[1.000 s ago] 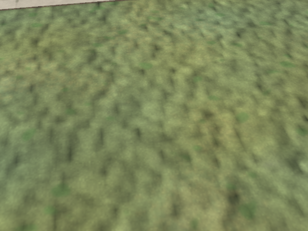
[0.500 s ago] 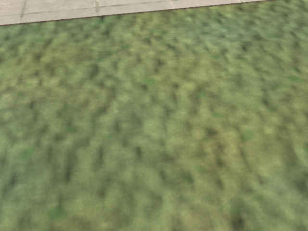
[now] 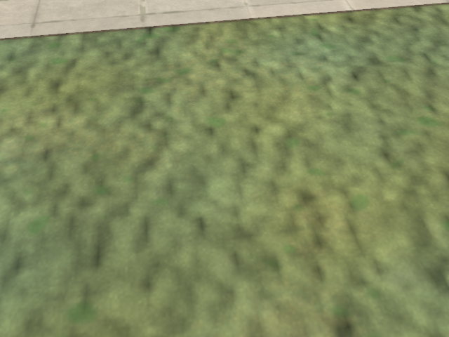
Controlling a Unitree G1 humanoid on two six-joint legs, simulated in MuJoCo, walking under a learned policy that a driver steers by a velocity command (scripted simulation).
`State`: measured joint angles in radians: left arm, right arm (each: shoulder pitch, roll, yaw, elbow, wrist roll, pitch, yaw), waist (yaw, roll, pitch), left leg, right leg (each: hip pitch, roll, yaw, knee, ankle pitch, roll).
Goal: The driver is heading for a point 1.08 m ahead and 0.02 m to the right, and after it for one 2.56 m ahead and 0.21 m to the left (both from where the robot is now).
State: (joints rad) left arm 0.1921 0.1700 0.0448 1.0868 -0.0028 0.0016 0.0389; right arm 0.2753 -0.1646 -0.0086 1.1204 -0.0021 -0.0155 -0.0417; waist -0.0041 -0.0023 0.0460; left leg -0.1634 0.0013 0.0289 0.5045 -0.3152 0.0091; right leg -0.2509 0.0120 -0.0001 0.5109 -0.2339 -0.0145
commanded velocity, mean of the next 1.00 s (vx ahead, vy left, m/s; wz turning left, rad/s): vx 0.30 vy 0.00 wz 0.00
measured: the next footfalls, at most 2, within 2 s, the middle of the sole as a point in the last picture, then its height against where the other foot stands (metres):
left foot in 0.94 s outside the picture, level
right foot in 1.50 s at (274, 253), level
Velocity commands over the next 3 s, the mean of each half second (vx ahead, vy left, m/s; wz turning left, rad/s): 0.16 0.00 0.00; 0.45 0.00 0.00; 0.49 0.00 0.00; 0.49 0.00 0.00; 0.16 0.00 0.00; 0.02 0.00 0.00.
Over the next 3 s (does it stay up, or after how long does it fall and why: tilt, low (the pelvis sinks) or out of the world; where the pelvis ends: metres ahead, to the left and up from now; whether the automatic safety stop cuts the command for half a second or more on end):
stays up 1.05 0.00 0.00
